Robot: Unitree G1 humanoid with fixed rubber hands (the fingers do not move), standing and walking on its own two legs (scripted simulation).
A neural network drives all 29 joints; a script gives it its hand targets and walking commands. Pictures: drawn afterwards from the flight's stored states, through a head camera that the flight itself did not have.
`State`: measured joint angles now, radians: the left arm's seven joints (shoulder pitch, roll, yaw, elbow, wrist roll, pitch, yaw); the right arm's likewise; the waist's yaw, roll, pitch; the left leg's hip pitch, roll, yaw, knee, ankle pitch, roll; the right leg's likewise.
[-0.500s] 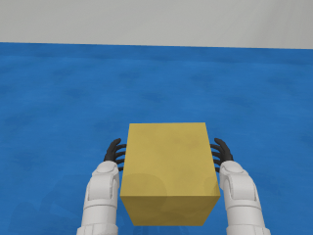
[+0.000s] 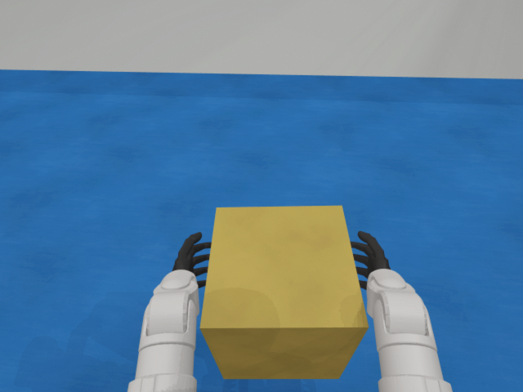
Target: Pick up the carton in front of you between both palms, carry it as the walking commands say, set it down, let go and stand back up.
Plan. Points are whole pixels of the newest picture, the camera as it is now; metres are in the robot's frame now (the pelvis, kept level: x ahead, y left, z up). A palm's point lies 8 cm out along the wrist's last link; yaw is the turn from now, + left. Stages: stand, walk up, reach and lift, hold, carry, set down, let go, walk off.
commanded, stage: hold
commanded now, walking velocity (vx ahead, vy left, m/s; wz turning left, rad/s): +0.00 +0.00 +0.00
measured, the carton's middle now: (280, 296) +0.30 +0.00 -0.03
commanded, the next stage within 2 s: set down in 0.66 s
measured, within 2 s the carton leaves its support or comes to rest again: neither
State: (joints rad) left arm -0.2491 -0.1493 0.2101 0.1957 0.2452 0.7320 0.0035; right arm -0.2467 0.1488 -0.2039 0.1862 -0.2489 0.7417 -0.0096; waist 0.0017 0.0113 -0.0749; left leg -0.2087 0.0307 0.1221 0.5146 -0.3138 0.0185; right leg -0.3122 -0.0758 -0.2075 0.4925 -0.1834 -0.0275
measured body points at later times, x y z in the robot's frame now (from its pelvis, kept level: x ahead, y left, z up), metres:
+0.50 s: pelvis -0.04 -0.01 +0.00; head -0.07 -0.02 +0.45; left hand +0.26 +0.16 +0.04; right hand +0.27 -0.14 +0.04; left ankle -0.03 +0.10 -0.74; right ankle +0.05 -0.11 -0.74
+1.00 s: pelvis -0.03 -0.02 -0.01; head -0.02 -0.03 +0.44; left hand +0.30 +0.16 +0.01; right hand +0.33 -0.14 +0.01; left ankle -0.03 +0.10 -0.74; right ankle +0.05 -0.11 -0.74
